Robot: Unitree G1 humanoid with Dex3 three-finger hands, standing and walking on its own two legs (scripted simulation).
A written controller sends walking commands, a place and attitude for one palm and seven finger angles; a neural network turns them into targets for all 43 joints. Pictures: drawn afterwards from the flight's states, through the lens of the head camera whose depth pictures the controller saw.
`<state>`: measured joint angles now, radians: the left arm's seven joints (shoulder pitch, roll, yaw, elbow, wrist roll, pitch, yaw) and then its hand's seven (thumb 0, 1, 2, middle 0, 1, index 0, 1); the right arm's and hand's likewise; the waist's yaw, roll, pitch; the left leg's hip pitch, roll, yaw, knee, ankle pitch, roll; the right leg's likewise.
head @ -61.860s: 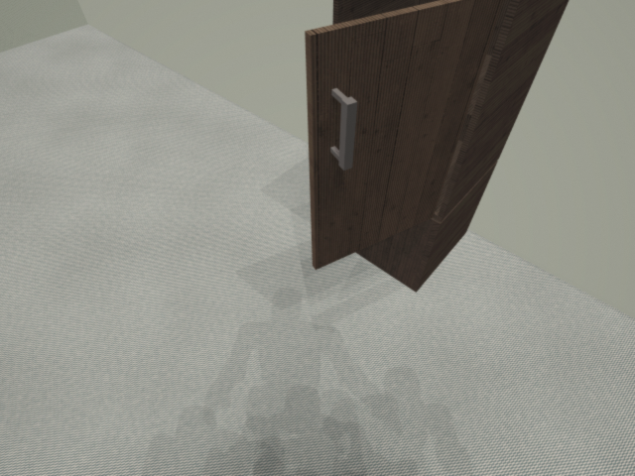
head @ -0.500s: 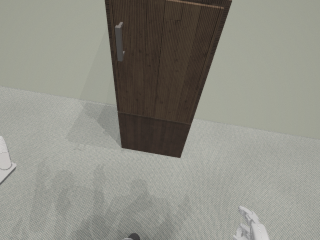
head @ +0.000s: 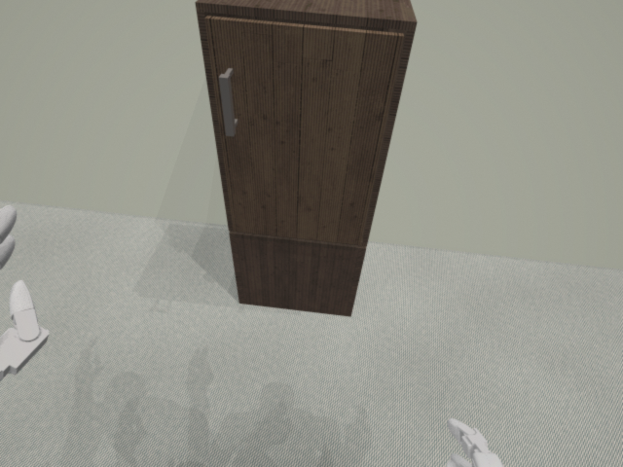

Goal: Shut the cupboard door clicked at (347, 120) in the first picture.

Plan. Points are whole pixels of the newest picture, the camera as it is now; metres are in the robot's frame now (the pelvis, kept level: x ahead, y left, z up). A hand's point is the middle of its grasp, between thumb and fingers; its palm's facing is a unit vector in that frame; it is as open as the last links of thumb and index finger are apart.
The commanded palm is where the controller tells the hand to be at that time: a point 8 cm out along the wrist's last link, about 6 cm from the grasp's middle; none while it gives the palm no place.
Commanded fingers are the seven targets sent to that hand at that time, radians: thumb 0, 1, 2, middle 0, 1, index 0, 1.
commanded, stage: stop stepping back and stand still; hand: left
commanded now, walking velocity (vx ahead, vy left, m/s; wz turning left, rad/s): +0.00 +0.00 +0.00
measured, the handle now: (230, 102) +0.83 +0.20 +0.09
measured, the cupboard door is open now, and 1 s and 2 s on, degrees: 0 0 0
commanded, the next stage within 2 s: let the arm hang, fingers relaxed in 0.12 s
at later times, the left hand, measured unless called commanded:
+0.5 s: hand out of the picture +0.08 +0.17 -0.17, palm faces -0.01 -0.99 -0.15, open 7.4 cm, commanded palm none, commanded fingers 0.00 0.90 0.90 -0.20 -0.30 -0.20 -0.30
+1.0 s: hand out of the picture -0.04 +0.19 -0.17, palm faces +0.05 -0.97 -0.22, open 7.4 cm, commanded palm none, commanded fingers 0.00 0.90 0.90 -0.20 -0.30 -0.20 -0.30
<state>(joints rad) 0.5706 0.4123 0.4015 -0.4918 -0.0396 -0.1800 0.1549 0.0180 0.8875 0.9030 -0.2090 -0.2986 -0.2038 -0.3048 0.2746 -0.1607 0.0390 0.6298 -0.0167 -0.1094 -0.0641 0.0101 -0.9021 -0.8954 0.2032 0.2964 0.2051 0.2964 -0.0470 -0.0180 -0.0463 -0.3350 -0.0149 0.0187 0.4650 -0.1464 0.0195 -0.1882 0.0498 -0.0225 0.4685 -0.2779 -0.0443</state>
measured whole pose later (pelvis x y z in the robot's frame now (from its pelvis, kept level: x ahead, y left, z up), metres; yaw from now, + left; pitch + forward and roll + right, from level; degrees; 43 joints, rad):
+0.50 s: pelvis +0.00 +0.00 -0.01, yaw +2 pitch -1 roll -1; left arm 0.26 0.17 -0.02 0.83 0.01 0.05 -0.01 0.01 0.91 0.90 -0.20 -0.30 -0.20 -0.30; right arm 0.17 -0.26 0.02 0.89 -0.02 0.00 -0.01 0.01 -0.91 -0.90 0.20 0.30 0.20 0.30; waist -0.03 -0.01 0.03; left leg -0.36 -0.03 -0.01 0.56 -0.18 0.04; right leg -0.20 0.03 -0.05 0.56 -0.34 -0.04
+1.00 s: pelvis +0.01 +0.01 +0.00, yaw +1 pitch -2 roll -1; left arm 0.36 0.18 0.01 1.16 0.01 0.01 0.02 0.01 0.91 0.90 -0.20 -0.30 -0.20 -0.30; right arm 0.29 -0.18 0.00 1.13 -0.01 0.02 -0.03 0.00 -0.91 -0.90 0.20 0.30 0.20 0.30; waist 0.00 0.02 0.02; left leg -0.25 -0.03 0.01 0.41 -0.12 0.04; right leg -0.10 0.03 -0.03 0.42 -0.27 -0.03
